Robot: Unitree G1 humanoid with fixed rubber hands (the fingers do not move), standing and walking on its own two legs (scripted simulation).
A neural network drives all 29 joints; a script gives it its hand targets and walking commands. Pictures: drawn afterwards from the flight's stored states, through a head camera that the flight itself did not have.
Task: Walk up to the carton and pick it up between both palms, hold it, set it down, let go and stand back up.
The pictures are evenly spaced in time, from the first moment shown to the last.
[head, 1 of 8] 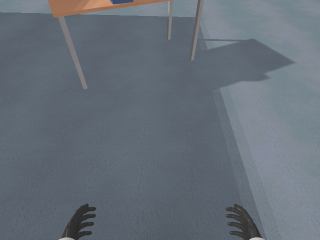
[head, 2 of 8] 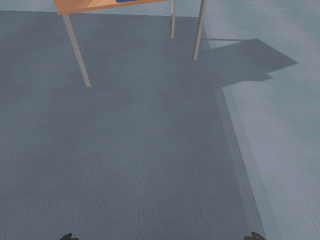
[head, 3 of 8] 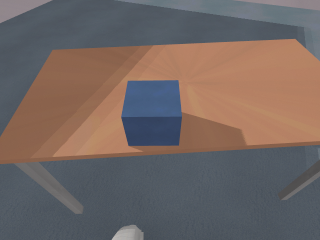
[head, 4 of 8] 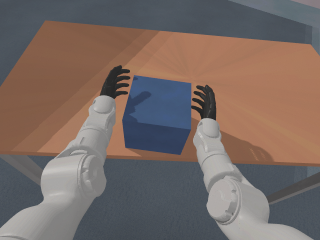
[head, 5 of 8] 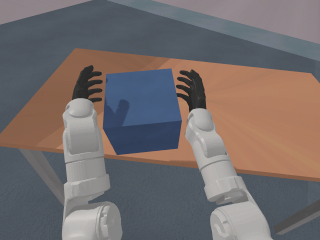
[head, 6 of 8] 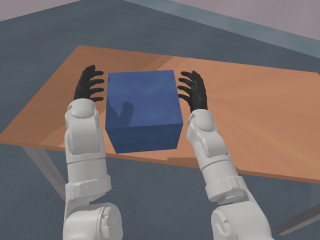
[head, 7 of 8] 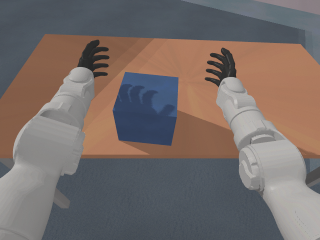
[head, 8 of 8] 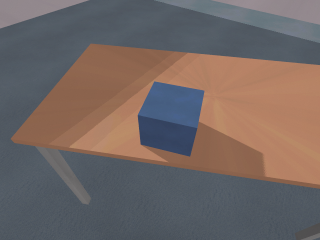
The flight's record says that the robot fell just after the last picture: no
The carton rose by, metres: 0.14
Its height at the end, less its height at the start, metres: +0.00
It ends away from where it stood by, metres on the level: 0.02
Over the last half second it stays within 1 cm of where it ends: yes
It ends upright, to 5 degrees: yes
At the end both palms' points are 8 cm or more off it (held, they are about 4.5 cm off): yes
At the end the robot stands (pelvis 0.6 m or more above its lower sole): yes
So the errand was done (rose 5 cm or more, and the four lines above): yes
